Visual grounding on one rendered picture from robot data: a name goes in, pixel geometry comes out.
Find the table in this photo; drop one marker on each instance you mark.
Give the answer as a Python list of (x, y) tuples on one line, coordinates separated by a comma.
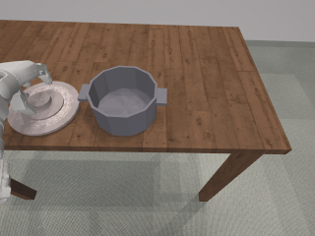
[(216, 101)]

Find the robot left forearm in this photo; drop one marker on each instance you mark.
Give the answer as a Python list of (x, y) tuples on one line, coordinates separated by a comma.
[(9, 86)]

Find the pot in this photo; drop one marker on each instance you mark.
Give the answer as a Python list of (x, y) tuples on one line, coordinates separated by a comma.
[(124, 99)]

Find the knob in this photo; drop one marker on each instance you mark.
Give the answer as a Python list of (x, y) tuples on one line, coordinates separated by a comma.
[(40, 100)]

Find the lid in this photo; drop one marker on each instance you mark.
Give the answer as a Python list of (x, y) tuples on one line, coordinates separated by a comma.
[(62, 109)]

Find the left robot upper arm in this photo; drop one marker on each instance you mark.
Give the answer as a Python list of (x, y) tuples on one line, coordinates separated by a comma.
[(5, 182)]

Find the robot left hand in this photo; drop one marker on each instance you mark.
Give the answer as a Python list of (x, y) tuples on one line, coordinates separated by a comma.
[(25, 71)]

